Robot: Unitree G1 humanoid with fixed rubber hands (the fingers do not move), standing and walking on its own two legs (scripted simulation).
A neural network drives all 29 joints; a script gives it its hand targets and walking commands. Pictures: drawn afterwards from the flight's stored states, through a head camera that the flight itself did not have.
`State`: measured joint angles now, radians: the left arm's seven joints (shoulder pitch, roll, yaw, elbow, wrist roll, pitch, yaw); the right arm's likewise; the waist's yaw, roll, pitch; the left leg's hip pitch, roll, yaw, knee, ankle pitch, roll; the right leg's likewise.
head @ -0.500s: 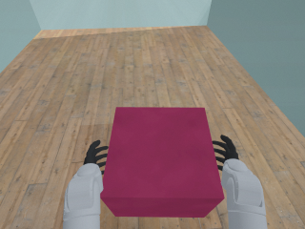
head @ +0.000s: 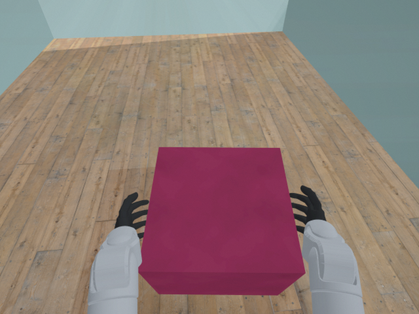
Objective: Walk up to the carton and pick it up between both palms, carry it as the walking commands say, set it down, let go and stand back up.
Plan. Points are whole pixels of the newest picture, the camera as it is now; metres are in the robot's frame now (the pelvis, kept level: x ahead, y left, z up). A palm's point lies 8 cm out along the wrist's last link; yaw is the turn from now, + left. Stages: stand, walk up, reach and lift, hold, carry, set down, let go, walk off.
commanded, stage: carry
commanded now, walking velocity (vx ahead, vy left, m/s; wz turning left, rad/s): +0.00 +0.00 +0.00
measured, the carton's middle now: (218, 221) +0.33 +0.00 -0.03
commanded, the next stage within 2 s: hold in 0.08 s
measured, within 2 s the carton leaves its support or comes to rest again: neither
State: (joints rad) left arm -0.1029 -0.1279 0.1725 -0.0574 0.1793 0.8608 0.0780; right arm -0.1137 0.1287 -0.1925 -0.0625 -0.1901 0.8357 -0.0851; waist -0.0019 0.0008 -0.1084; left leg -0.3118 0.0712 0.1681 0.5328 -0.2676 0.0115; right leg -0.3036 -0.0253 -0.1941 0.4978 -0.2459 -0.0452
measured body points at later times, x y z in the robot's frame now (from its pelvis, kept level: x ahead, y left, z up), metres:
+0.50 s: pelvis -0.02 +0.02 +0.01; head -0.08 +0.02 +0.46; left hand +0.27 +0.21 +0.05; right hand +0.27 -0.15 +0.05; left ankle +0.01 +0.12 -0.74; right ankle +0.01 -0.09 -0.74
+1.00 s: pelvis +0.00 +0.01 +0.01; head -0.05 +0.01 +0.46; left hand +0.28 +0.20 +0.02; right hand +0.30 -0.16 +0.03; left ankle +0.01 +0.12 -0.74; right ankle +0.01 -0.08 -0.74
